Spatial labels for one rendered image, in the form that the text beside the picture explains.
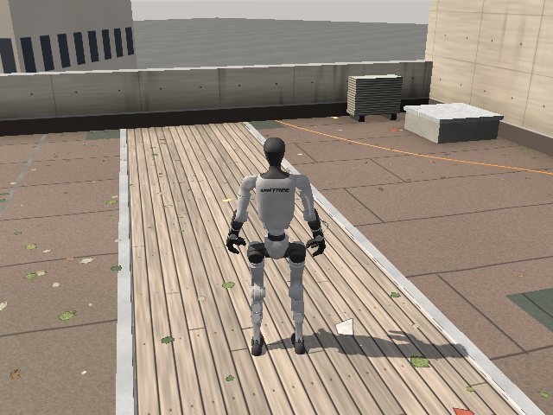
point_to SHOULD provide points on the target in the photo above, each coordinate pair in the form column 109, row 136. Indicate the robot right hand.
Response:
column 313, row 243

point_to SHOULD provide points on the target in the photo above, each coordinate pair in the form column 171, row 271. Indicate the robot left shin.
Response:
column 256, row 316

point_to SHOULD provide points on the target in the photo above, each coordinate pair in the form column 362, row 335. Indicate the robot right upper arm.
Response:
column 302, row 182

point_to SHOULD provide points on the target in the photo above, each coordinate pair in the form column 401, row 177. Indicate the left robot thigh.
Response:
column 255, row 254

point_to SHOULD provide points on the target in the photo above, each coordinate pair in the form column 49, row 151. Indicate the robot left hand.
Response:
column 229, row 243

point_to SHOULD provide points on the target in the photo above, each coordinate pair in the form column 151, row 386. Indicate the robot right forearm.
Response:
column 315, row 227

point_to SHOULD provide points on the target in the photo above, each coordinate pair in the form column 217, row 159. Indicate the robot left forearm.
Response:
column 235, row 227

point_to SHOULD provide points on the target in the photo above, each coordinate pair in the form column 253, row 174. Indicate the robot left upper arm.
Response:
column 247, row 184

